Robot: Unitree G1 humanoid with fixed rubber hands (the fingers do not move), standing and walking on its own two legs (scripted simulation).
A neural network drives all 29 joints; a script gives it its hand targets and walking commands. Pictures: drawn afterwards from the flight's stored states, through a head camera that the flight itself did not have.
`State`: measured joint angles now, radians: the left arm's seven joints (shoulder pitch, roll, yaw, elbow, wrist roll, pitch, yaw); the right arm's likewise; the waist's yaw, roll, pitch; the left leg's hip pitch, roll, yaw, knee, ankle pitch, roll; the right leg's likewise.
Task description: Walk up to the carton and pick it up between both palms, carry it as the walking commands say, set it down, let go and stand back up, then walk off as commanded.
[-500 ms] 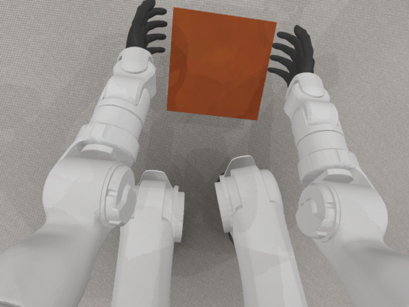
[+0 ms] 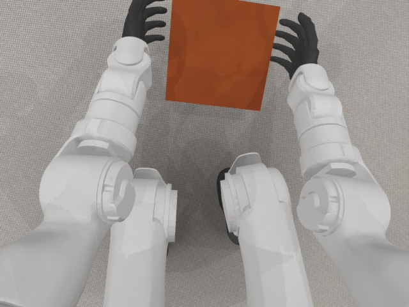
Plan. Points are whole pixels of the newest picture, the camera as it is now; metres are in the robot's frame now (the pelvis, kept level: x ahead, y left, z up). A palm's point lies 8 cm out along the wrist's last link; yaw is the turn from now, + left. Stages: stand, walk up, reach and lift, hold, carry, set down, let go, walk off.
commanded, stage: set down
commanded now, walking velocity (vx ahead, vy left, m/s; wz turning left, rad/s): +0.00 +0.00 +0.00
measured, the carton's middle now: (215, 56) +0.52 -0.08 -0.27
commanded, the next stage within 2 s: none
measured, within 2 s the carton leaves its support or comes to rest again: rests again in 0.94 s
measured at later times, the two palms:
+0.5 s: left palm (137, 37) +0.53 +0.06 -0.17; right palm (301, 62) +0.47 -0.22 -0.17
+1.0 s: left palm (137, 46) +0.52 +0.06 -0.19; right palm (296, 68) +0.47 -0.22 -0.19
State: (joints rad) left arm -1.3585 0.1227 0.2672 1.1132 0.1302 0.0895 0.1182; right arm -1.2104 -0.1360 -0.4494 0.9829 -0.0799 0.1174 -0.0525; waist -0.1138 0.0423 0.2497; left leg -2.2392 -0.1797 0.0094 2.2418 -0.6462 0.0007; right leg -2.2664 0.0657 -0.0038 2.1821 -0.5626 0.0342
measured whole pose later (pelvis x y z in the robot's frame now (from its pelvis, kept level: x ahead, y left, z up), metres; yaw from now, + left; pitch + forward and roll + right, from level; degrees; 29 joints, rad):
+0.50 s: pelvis +0.01 +0.00 +0.00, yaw +0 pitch +37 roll -2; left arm -1.37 0.13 0.28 1.11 0.16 0.06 0.10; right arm -1.23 -0.16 -0.45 1.02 -0.07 0.07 -0.03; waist -0.11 0.03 0.27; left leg -2.24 -0.16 0.02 2.26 -0.67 0.02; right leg -2.27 0.05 -0.01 2.20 -0.58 0.03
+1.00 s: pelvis +0.01 +0.00 -0.01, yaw -1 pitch +37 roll -2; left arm -1.36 0.16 0.20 1.16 0.11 0.02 0.09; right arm -1.26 -0.19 -0.42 1.15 -0.03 0.00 -0.03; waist -0.11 0.02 0.30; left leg -2.24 -0.14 0.02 2.27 -0.67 0.02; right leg -2.27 0.05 -0.01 2.21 -0.58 0.03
